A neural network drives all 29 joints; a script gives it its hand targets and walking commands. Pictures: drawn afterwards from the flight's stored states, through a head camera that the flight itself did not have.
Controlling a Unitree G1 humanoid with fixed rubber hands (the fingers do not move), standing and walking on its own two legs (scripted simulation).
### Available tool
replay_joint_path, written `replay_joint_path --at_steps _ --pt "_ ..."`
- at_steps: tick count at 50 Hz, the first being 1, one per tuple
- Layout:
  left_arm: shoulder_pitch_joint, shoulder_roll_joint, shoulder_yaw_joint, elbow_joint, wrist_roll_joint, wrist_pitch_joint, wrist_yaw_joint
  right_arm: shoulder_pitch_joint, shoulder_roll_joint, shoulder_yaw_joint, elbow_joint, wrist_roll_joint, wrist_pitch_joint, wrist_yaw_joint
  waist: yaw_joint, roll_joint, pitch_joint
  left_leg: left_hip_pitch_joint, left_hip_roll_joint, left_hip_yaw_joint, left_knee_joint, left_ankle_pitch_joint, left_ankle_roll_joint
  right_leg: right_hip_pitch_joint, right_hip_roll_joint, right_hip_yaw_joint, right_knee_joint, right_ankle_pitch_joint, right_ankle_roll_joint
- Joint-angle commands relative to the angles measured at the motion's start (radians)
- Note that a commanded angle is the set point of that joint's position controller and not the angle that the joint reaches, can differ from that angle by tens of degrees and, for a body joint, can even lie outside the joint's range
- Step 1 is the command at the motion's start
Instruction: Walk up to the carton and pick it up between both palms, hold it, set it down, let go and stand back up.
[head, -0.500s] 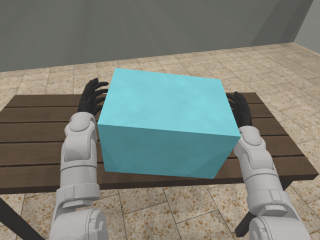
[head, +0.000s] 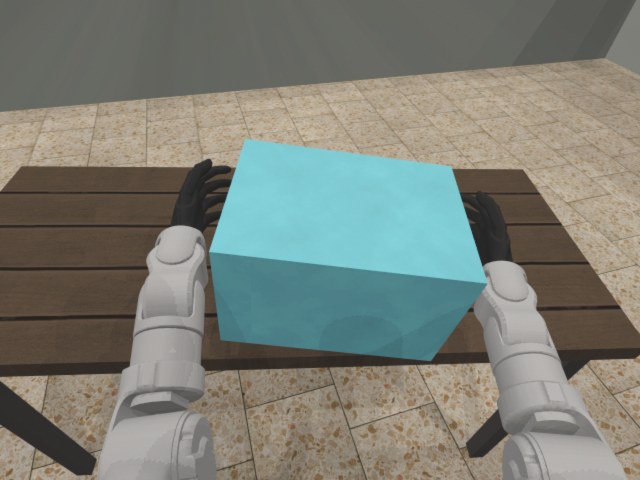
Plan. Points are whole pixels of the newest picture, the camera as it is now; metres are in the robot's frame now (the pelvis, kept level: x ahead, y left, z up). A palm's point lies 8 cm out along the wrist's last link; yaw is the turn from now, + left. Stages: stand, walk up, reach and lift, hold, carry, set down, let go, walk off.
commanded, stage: set down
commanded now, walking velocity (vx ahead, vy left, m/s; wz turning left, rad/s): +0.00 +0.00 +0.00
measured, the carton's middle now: (338, 251) +0.39 +0.00 +0.09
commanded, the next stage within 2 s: none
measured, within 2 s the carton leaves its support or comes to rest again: rests again in 1.86 s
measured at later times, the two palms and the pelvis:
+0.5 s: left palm (197, 230) +0.40 +0.19 +0.11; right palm (473, 248) +0.39 -0.19 +0.10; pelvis +0.01 +0.00 +0.00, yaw +0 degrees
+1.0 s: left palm (207, 238) +0.42 +0.18 +0.08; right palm (468, 255) +0.41 -0.20 +0.07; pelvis +0.02 +0.00 +0.00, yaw -1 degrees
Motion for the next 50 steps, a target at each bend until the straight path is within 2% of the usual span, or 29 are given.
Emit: replay_joint_path --at_steps 1,2,4,5,6,7,8,10,12,18,25,35,50 --pt "-0.535 -0.493 -0.409 -0.105 -0.062 -0.048 -0.112 -0.691 0.441 0.326 -0.281 0.000 -0.086 0.112 -0.008 0.062 -0.376 0.092 -0.044 0.085 0.009 0.410 -0.054 0.147 0.022 -0.051 0.019 0.440 0.062" --pt "-0.509 -0.498 -0.403 -0.098 -0.054 -0.045 -0.113 -0.706 0.439 0.342 -0.296 0.006 -0.089 0.112 0.002 0.037 -0.399 0.093 -0.044 0.084 0.013 0.427 -0.044 0.163 0.023 -0.047 0.029 0.477 0.065" --pt "-0.516 -0.489 -0.395 -0.116 -0.062 -0.056 -0.110 -0.694 0.446 0.343 -0.297 0.009 -0.093 0.114 0.012 0.036 -0.405 0.091 -0.044 0.083 0.013 0.443 -0.045 0.171 0.026 -0.056 0.038 0.503 0.070" --pt "-0.532 -0.499 -0.409 -0.118 -0.061 -0.062 -0.109 -0.692 0.457 0.340 -0.286 0.000 -0.098 0.116 -0.002 0.039 -0.415 0.086 -0.043 0.077 0.017 0.448 -0.050 0.171 0.021 -0.046 0.040 0.511 0.069" --pt "-0.597 -0.450 -0.366 0.010 -0.055 -0.061 -0.110 -0.845 0.436 0.308 -0.333 -0.023 -0.107 0.120 0.053 0.029 -0.409 -0.025 -0.025 0.092 -0.014 0.289 -0.038 0.114 0.010 -0.054 0.023 0.395 0.061" --pt "-0.612 -0.461 -0.372 0.019 -0.059 -0.087 -0.100 -0.811 0.451 0.276 -0.280 -0.050 -0.114 0.131 0.031 0.021 -0.409 -0.002 -0.026 0.095 -0.019 0.248 -0.035 0.119 0.012 -0.060 0.024 0.365 0.064" --pt "-0.625 -0.468 -0.384 0.015 -0.066 -0.110 -0.088 -0.807 0.450 0.265 -0.271 -0.057 -0.128 0.141 0.044 0.044 -0.430 0.023 -0.021 0.092 -0.015 0.264 -0.043 0.105 0.014 -0.066 0.026 0.365 0.058" --pt "-0.668 -0.510 -0.422 0.016 -0.083 -0.148 -0.066 -0.824 0.463 0.265 -0.250 -0.056 -0.154 0.150 0.037 0.063 -0.507 0.111 -0.012 0.087 0.021 0.385 -0.063 0.080 0.027 -0.073 0.028 0.413 0.049" --pt "-0.687 -0.527 -0.434 0.035 -0.090 -0.171 -0.054 -0.817 0.467 0.257 -0.205 -0.061 -0.162 0.149 0.026 0.071 -0.536 0.144 -0.013 0.084 0.041 0.447 -0.071 0.068 0.029 -0.071 0.025 0.443 0.047" --pt "-0.666 -0.508 -0.369 0.123 -0.065 -0.185 -0.069 -0.789 0.464 0.195 -0.098 -0.099 -0.156 0.147 0.020 0.048 -0.502 0.079 -0.021 0.095 0.034 0.435 -0.063 0.115 0.020 -0.056 0.035 0.498 0.057" --pt "-0.666 -0.496 -0.322 0.163 -0.047 -0.207 -0.073 -0.791 0.473 0.161 -0.069 -0.130 -0.168 0.153 0.028 0.048 -0.510 0.039 -0.023 0.104 0.042 0.466 -0.062 0.151 0.017 -0.057 0.064 0.585 0.062" --pt "-0.705 -0.503 -0.331 0.206 -0.060 -0.264 -0.049 -0.813 0.482 0.154 -0.047 -0.158 -0.210 0.171 0.046 0.058 -0.596 0.054 -0.008 0.101 0.073 0.543 -0.064 0.095 0.014 -0.062 0.085 0.628 0.059" --pt "-0.710 -0.487 -0.261 0.330 -0.038 -0.336 -0.056 -0.797 0.509 0.108 0.040 -0.214 -0.242 0.172 0.050 0.021 -0.618 -0.038 -0.008 0.114 0.065 0.502 -0.042 0.128 -0.007 -0.045 0.113 0.710 0.067"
